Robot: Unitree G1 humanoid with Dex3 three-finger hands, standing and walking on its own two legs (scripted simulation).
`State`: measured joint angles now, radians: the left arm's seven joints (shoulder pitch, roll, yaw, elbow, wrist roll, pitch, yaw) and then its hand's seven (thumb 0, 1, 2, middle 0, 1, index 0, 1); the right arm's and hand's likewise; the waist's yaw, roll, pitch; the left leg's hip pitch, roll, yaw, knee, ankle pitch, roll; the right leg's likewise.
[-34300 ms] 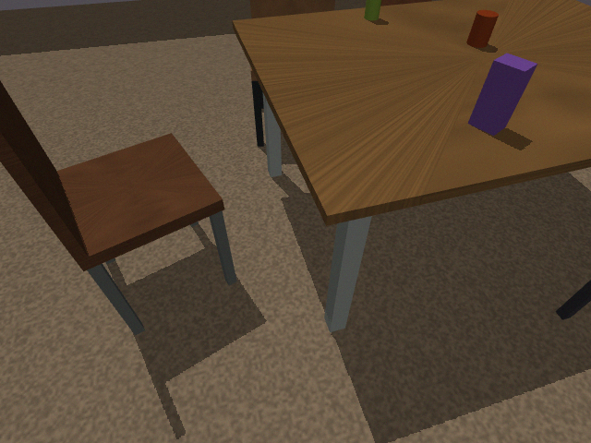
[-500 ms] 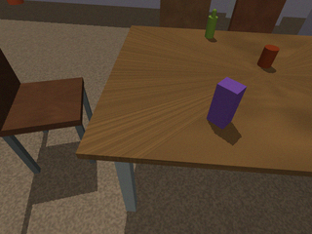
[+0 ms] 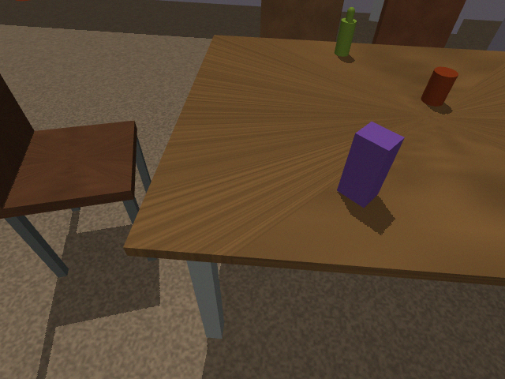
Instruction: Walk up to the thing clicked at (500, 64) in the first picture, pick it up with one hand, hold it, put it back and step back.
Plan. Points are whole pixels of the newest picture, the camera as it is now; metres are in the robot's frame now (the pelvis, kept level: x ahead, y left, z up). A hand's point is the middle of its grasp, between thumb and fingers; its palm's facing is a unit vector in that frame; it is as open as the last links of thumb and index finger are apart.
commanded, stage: home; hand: right
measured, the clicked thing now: (367, 166) +0.56 -0.22 +0.03
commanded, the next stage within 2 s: stand in 0.58 s
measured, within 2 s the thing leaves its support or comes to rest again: neither
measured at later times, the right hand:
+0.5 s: hand out of the picture +0.08 -0.25 -0.16, palm faces -0.03 +0.93 -0.35, open 17.4 cm
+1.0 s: hand out of the picture +0.08 -0.25 -0.16, palm faces -0.01 +0.94 -0.35, open 12.3 cm
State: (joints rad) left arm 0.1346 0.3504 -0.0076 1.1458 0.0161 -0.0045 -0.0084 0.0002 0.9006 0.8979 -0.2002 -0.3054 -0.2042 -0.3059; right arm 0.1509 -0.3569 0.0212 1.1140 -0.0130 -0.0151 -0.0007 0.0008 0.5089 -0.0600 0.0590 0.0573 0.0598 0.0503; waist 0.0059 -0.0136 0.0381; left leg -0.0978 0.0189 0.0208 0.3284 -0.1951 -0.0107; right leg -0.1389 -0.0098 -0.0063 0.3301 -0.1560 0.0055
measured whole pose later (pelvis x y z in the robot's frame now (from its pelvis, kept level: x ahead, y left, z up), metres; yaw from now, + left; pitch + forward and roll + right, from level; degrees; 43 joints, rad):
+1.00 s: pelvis +0.01 +0.00 +0.00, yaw -1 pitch -2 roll +0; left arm 0.10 0.34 -0.01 1.13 0.01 -0.01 0.00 0.00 0.90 0.90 -0.20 -0.30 -0.20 -0.30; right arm 0.13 -0.35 0.00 1.12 -0.01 -0.02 0.00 0.00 -0.12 -0.63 0.19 0.27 0.19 0.26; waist 0.00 -0.01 0.04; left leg -0.06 0.02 0.03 0.30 -0.20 -0.01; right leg -0.12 -0.01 0.00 0.31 -0.16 0.01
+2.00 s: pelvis +0.01 +0.01 +0.00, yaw -1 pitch -2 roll +0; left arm 0.12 0.35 -0.01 1.13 0.01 -0.01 0.00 0.00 0.90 0.89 -0.20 -0.30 -0.20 -0.30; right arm 0.13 -0.35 0.00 1.12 -0.01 -0.01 0.01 0.01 -0.91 -0.90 0.20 0.30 0.20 0.30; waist 0.00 -0.01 0.04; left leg -0.08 0.01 0.04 0.30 -0.20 0.00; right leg -0.12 -0.02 0.01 0.31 -0.15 0.02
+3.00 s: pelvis +0.01 +0.01 +0.00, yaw -1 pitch -2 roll +0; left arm 0.12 0.35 0.00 1.13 0.01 -0.01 0.00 0.00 0.90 0.89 -0.20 -0.30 -0.20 -0.30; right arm 0.13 -0.35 0.00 1.12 -0.01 -0.01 0.01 0.01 -0.91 -0.90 0.20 0.30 0.20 0.30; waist 0.00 0.00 0.05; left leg -0.07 0.01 0.04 0.30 -0.19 0.00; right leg -0.12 -0.02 0.01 0.31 -0.16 0.02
